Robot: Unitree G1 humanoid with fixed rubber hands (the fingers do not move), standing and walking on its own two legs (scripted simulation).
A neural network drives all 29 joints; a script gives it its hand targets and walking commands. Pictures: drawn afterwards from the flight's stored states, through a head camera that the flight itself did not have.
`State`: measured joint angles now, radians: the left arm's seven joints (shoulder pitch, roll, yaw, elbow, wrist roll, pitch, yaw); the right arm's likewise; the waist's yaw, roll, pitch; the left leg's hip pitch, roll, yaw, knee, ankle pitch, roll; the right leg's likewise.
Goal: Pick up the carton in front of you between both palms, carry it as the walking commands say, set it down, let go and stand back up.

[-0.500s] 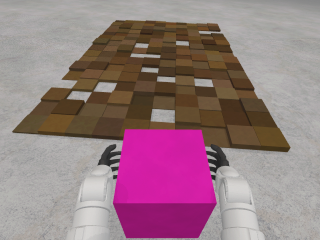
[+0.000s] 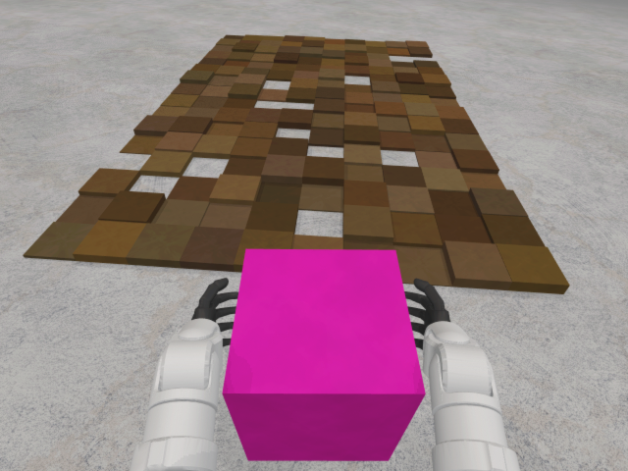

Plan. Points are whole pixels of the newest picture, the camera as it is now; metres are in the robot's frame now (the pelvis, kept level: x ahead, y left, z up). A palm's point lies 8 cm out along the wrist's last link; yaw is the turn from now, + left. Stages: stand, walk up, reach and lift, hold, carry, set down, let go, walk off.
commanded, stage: hold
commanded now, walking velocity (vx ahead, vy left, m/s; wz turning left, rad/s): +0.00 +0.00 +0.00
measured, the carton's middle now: (319, 358) +0.30 +0.00 -0.02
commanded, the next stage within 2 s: carry in 0.62 s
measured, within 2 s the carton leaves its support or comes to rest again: neither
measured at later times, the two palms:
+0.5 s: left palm (206, 333) +0.29 +0.15 +0.05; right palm (436, 335) +0.29 -0.15 +0.05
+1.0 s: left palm (227, 278) +0.36 +0.13 +0.08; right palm (442, 280) +0.36 -0.17 +0.08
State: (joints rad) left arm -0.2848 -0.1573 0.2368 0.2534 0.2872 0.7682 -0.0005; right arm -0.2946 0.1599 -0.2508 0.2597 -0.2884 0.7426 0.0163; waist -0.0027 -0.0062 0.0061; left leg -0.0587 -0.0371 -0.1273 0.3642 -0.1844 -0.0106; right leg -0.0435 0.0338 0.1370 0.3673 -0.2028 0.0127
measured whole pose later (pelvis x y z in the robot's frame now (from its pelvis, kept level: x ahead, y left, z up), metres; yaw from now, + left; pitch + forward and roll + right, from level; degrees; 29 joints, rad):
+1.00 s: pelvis +0.08 -0.02 +0.00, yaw +0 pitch +5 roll +2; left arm -0.18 -0.14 0.10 -0.19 0.13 1.08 0.10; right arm -0.19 0.11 -0.13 -0.18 -0.10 1.06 -0.07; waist 0.00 -0.03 -0.14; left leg -0.38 0.01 0.14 0.56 -0.36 0.00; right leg -0.17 -0.05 -0.02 0.40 -0.31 0.01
